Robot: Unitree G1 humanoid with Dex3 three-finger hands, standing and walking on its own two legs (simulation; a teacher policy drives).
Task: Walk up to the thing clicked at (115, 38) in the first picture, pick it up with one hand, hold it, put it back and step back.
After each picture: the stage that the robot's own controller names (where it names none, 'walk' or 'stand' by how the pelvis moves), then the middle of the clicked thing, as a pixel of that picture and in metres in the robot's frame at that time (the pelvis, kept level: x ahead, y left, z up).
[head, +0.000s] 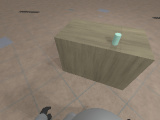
stand; (116, 39) +0.83 -0.23 +0.01
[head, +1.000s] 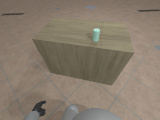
walk; (95, 35) +0.81 -0.01 +0.04
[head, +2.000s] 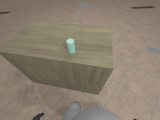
stand; (70, 46) +0.57 +0.24 +0.03
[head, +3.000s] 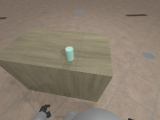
stand; (69, 54) +0.53 +0.21 +0.02
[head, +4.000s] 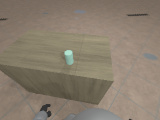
stand; (69, 57) +0.49 +0.20 +0.01
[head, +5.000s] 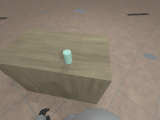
stand; (67, 57) +0.49 +0.21 +0.01
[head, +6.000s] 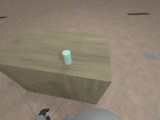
stand; (67, 57) +0.48 +0.22 +0.01
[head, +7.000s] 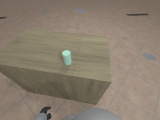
stand; (67, 57) +0.48 +0.22 +0.01
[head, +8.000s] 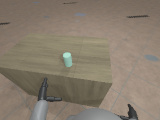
rise first; (67, 59) +0.47 +0.24 +0.01
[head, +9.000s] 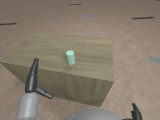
go down; (70, 57) +0.50 +0.22 +0.02
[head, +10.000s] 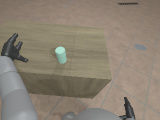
go down; (61, 55) +0.46 +0.21 +0.03
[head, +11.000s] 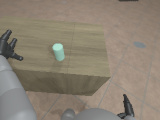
approach; (59, 52) +0.47 +0.21 +0.04
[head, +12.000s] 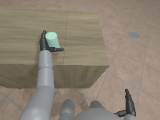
close in; (53, 42) +0.51 +0.22 +0.09
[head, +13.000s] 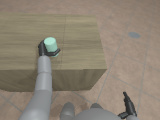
lift; (52, 47) +0.48 +0.23 +0.08
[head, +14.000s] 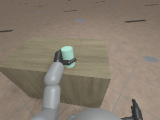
lift; (68, 57) +0.35 +0.16 +0.20
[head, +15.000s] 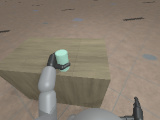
hold; (62, 60) +0.32 +0.19 +0.19
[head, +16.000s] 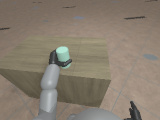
hold; (63, 57) +0.34 +0.18 +0.19
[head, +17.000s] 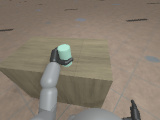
hold; (65, 55) +0.34 +0.17 +0.22
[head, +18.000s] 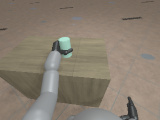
crouch; (65, 47) +0.42 +0.18 +0.21
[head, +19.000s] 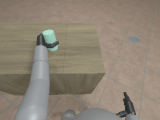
lower; (50, 40) +0.51 +0.23 +0.14
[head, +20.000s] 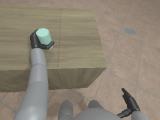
lower; (45, 39) +0.52 +0.24 +0.10
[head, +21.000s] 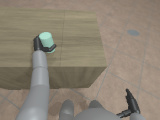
lower; (48, 43) +0.50 +0.24 +0.09
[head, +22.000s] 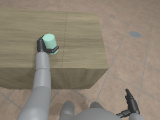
lower; (51, 44) +0.49 +0.23 +0.08
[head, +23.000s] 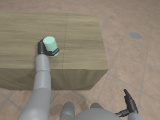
loosen; (51, 46) +0.48 +0.22 +0.08
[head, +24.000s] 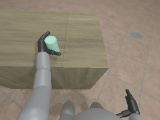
withdraw; (52, 46) +0.48 +0.22 +0.08
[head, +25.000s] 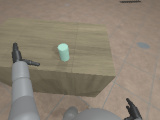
sink last; (64, 52) +0.46 +0.20 +0.06
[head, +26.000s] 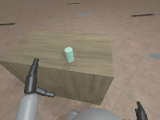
stand; (69, 55) +0.50 +0.23 +0.05
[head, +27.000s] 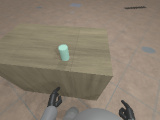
stand; (64, 53) +0.48 +0.22 +0.06
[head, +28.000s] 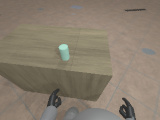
stand; (64, 52) +0.48 +0.22 +0.07
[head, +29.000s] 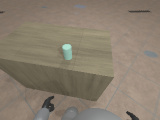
stand; (67, 52) +0.49 +0.22 +0.06
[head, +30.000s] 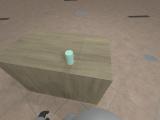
stand; (69, 57) +0.49 +0.20 +0.01
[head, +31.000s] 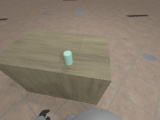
stand; (68, 58) +0.49 +0.21 +0.01
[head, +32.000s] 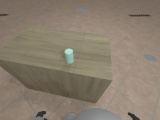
stand; (69, 56) +0.49 +0.21 +0.01
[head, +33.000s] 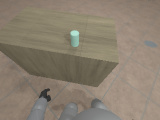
walk; (74, 39) +0.59 +0.15 +0.04
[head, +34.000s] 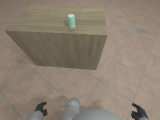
walk; (71, 21) +0.87 +0.28 +0.05
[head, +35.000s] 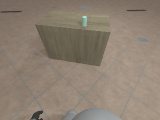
walk; (84, 21) +1.18 +0.18 +0.03
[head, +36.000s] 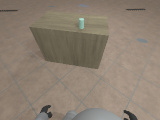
stand; (81, 23) +1.09 +0.21 +0.02
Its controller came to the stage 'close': yes
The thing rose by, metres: 0.22
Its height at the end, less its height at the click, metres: +0.00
